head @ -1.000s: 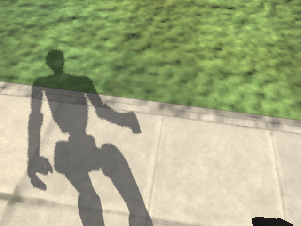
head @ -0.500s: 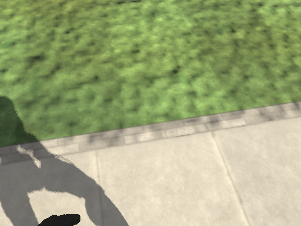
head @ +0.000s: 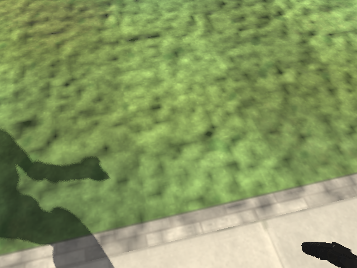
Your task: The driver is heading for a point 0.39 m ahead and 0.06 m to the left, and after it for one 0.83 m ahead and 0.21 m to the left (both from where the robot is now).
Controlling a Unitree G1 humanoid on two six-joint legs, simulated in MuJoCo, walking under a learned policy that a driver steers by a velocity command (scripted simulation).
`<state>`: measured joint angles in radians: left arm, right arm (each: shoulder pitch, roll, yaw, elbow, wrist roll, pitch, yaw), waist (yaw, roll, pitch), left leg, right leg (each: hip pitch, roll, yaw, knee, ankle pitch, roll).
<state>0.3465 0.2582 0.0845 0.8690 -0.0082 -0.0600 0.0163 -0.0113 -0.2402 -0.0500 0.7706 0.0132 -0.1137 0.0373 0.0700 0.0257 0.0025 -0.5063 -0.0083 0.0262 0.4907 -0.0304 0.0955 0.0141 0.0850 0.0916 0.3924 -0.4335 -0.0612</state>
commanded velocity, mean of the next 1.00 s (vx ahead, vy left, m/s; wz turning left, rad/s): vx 0.26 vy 0.00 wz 0.29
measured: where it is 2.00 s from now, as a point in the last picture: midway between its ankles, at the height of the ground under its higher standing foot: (161, 254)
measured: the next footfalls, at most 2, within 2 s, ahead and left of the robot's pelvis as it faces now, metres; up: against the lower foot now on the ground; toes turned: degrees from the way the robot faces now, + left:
right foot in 0.50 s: +0.46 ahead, -0.03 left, +0.00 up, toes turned +21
left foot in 0.84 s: +0.33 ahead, +0.19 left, +0.00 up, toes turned +17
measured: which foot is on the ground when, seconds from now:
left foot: down 0.00-0.52, up 0.54-0.82, down 0.84-1.00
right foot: down 0.00-0.02, up 0.04-0.48, down 0.50-1.00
